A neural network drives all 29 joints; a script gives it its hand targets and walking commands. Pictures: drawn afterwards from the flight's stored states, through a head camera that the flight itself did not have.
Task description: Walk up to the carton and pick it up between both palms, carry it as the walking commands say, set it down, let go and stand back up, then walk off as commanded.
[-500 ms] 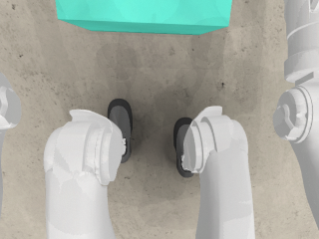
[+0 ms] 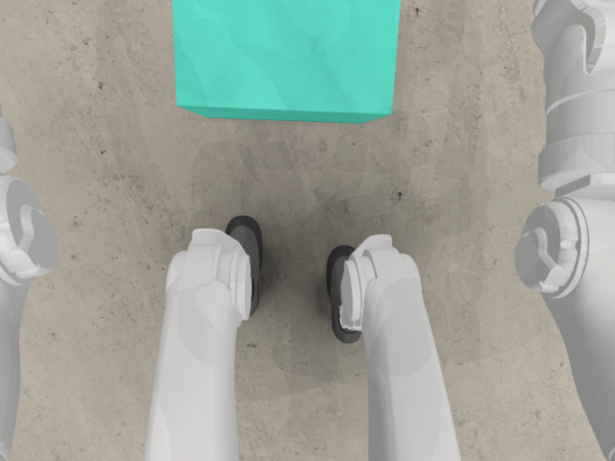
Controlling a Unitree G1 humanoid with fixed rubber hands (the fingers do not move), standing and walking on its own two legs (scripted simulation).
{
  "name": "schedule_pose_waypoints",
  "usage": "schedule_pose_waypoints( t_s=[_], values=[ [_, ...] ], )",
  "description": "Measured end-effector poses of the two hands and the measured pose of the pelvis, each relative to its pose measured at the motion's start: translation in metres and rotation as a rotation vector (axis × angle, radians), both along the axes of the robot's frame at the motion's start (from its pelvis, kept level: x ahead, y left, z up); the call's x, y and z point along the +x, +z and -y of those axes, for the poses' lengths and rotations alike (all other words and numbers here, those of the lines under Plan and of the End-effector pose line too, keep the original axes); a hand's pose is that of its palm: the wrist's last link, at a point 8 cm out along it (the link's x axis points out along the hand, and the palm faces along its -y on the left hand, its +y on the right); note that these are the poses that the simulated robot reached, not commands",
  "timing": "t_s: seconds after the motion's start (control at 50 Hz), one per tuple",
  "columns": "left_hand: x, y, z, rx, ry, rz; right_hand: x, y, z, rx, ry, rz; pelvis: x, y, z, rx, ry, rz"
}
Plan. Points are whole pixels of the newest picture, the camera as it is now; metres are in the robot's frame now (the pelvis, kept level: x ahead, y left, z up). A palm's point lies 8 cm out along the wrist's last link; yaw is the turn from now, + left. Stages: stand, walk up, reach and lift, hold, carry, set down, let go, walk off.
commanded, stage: set down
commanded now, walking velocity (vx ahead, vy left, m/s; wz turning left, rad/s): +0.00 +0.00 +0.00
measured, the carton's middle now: (287, 19) +0.60 +0.04 -0.39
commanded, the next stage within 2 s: let go in 0.66 s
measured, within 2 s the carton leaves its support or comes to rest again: neither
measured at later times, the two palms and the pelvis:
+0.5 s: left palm out of the picture +0.57 +0.29 +0.06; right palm out of the picture +0.58 -0.20 +0.05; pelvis +0.02 +0.00 +0.13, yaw +1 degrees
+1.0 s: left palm out of the picture +0.47 +0.29 +0.10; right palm out of the picture +0.49 -0.21 +0.09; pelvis +0.06 +0.00 +0.21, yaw +3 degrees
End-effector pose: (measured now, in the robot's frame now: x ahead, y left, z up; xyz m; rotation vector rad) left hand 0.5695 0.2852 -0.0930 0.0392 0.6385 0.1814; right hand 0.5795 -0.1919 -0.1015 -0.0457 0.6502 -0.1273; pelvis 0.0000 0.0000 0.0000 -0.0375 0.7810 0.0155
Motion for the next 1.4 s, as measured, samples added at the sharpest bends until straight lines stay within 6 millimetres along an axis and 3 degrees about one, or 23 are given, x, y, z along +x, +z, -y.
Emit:
schedule_pose_waypoints(
  t_s=[0.32, 0.54, 0.68, 0.82, 0.94, 1.08, 1.22, 1.4],
  values=[
    [-0.002, 0.1, -0.004, -0.013, -0.011, 0.002, 0.0, 0.103, 0.005, 0.01, 0.003, 0.001, 0.014, 0.085, 0.0, 0.0, 0.011, -0.014],
    [-0.004, 0.161, -0.006, -0.012, -0.022, 0.002, -0.003, 0.163, 0.005, 0.008, 0.011, 0.003, 0.026, 0.142, -0.001, 0.003, 0.021, 0.004],
    [-0.011, 0.178, -0.002, -0.01, -0.034, -0.03, -0.01, 0.182, -0.001, 0.011, 0.022, -0.02, 0.035, 0.171, -0.002, -0.002, 0.023, 0.01],
    [-0.024, 0.174, 0.002, 0.016, -0.029, -0.058, -0.023, 0.178, -0.006, -0.018, 0.044, -0.039, 0.042, 0.183, -0.003, 0.0, 0.034, 0.009],
    [-0.067, 0.178, 0.0, 0.098, -0.06, -0.098, -0.064, 0.184, 0.008, -0.075, 0.087, -0.075, 0.053, 0.198, -0.003, 0.01, 0.036, 0.042],
    [-0.126, 0.213, 0.0, 0.108, -0.069, -0.13, -0.121, 0.219, 0.026, -0.092, 0.119, -0.119, 0.068, 0.22, -0.001, 0.029, 0.034, 0.166],
    [-0.169, 0.247, 0.015, 0.088, -0.073, -0.135, -0.161, 0.257, 0.031, -0.097, 0.139, -0.123, 0.081, 0.242, 0.0, 0.043, 0.034, 0.328],
    [-0.233, 0.271, 0.038, 0.075, -0.096, -0.161, -0.232, 0.283, 0.038, -0.097, 0.127, -0.156, 0.101, 0.265, 0.003, 0.051, 0.028, 0.503]
  ],
)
